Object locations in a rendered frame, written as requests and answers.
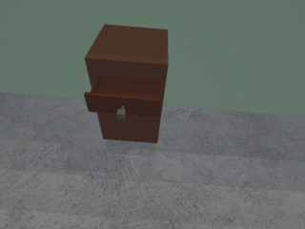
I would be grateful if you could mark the cabinet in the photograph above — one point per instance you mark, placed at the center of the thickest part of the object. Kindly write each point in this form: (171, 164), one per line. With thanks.
(132, 52)

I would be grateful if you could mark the handle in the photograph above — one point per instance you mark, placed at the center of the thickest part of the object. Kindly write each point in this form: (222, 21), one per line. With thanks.
(121, 113)

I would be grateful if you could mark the drawer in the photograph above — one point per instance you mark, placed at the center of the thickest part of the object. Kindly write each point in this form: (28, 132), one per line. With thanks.
(139, 96)

